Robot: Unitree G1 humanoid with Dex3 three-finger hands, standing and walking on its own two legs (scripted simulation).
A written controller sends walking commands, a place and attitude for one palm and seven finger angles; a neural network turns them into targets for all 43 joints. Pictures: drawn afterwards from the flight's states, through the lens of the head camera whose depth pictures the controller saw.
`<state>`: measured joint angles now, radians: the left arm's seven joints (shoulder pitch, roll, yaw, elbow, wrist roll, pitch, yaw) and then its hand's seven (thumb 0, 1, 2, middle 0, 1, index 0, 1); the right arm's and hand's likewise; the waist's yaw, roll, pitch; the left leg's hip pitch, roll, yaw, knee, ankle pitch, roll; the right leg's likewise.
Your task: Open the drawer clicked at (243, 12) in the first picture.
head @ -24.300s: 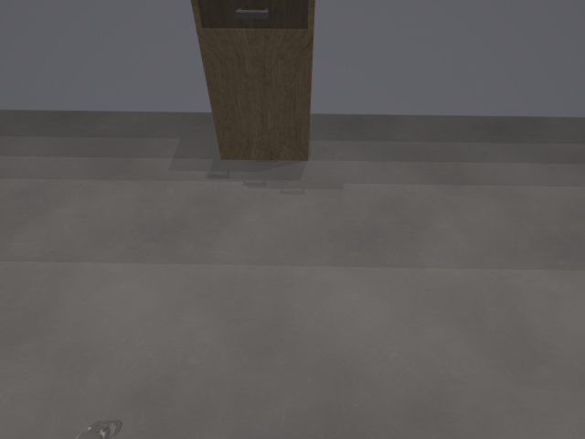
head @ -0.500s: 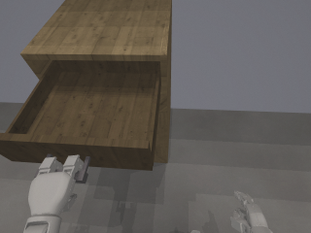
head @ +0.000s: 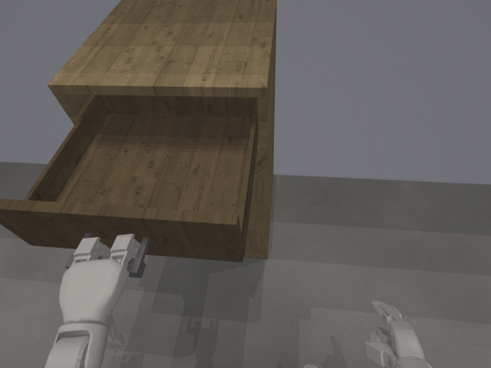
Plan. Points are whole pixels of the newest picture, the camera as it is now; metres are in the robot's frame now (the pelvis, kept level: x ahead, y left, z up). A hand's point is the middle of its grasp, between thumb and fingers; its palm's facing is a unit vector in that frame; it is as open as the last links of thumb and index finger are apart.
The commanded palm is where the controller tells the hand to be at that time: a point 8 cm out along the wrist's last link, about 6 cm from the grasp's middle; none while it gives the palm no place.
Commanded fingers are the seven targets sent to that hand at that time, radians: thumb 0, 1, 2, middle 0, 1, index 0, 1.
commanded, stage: lift the hand off the handle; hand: left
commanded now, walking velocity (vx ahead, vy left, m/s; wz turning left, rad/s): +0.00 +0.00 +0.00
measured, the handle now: (110, 253) +0.28 +0.26 +0.02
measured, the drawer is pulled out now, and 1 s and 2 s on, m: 0.30 0.30 0.30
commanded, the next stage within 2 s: draw the hand back to the body in 1.34 s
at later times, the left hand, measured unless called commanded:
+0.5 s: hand (95, 272) +0.23 +0.25 +0.06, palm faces +0.03 -0.05 -1.00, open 13.6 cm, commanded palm +0.21 +0.25 +0.12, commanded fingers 0.00 -0.50 0.30 -0.30 -1.20 -0.30 -1.20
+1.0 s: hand (69, 249) +0.24 +0.25 +0.13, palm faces +0.07 -0.05 -1.00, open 13.8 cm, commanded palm +0.20 +0.25 +0.19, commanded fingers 0.00 -0.50 0.30 -0.30 -1.20 -0.30 -1.20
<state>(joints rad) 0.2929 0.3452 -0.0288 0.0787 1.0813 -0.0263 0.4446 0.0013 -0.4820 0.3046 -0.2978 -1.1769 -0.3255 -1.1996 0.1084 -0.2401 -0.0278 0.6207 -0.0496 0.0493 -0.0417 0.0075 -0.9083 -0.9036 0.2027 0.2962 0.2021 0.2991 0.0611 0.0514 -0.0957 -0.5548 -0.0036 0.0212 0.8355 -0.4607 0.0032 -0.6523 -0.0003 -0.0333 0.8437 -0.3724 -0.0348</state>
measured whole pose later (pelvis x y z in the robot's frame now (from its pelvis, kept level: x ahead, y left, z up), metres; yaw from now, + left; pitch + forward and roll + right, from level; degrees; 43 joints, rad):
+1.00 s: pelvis +0.01 +0.01 +0.04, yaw +1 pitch +1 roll +0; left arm 0.23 0.48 -0.01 -0.24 0.93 0.03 0.10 0.00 -0.49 0.30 -0.32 -1.20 -0.33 -1.20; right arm 0.07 -0.25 0.02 0.62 -0.02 0.10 -0.04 0.01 -0.91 -0.90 0.20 0.30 0.20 0.30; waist 0.12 0.11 -0.01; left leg -0.21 -0.02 0.00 0.50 -0.32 0.01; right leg -0.30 -0.01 -0.05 0.52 -0.25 -0.02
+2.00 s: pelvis +0.00 +0.00 +0.04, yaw +1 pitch -1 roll +0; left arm 0.31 0.56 0.10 -0.35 0.82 -0.01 0.03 0.00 -0.49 0.30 -0.32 -1.20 -0.33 -1.20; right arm 0.08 -0.28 0.03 0.61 0.00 0.09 -0.04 0.01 -0.91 -0.90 0.20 0.30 0.20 0.30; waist 0.11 0.11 0.02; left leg -0.17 -0.01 0.00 0.45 -0.28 0.01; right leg -0.25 0.00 -0.05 0.46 -0.20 -0.02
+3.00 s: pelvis +0.01 +0.00 +0.05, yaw +2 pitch -5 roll +0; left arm 0.51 0.31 0.28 -0.46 -0.04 -0.11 0.10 0.01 0.81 0.86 -0.21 -0.35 -0.22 -0.35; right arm 0.16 -0.21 0.03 0.65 -0.02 -0.14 -0.08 0.01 -0.91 -0.90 0.20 0.30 0.20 0.30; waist 0.08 0.07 0.05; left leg -0.03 0.00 -0.02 0.38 -0.26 0.00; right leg -0.10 0.01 -0.07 0.36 -0.18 -0.03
